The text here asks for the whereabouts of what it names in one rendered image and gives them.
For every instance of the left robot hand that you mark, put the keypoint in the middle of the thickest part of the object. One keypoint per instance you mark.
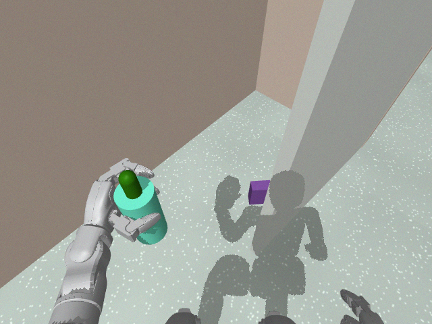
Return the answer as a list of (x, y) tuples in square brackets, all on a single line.
[(102, 210)]

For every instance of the right robot hand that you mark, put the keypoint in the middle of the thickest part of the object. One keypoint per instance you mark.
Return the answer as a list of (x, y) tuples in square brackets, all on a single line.
[(361, 308)]

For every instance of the left robot arm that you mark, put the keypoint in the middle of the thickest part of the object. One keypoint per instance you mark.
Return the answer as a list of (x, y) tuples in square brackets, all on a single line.
[(81, 297)]

